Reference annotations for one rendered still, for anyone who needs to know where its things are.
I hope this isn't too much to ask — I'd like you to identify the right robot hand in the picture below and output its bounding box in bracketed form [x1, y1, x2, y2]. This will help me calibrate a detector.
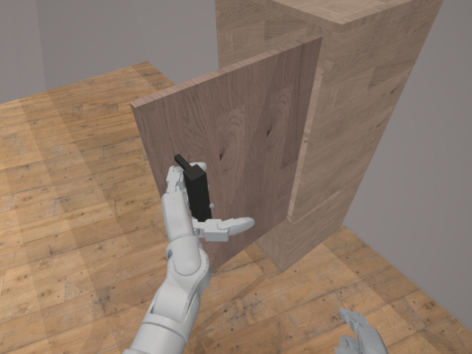
[335, 308, 388, 354]

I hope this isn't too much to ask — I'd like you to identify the cupboard door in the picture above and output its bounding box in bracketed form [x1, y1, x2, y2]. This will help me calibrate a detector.
[129, 34, 322, 273]

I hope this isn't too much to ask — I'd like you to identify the left robot hand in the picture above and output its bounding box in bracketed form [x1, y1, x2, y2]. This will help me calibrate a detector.
[162, 162, 254, 243]

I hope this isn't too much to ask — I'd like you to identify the robot left forearm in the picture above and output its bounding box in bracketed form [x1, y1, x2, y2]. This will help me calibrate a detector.
[122, 235, 212, 354]

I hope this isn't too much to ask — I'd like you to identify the handle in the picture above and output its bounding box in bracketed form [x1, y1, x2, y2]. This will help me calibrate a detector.
[174, 154, 212, 222]

